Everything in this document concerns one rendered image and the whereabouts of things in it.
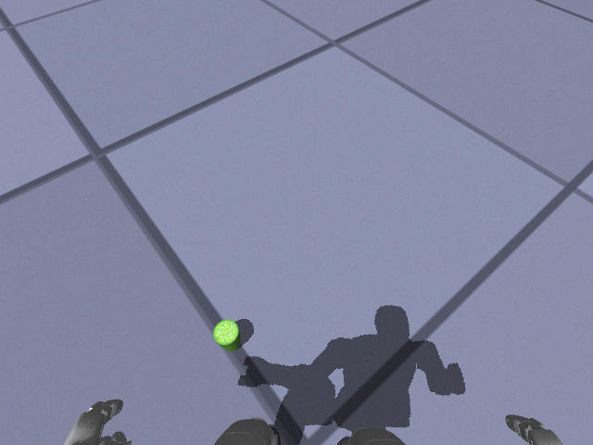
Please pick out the right robot hand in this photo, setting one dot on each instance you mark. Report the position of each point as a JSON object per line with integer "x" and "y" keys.
{"x": 532, "y": 431}

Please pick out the cup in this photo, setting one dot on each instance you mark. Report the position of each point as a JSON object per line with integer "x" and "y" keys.
{"x": 226, "y": 334}

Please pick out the left robot hand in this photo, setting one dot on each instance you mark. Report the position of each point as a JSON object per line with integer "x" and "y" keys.
{"x": 89, "y": 426}

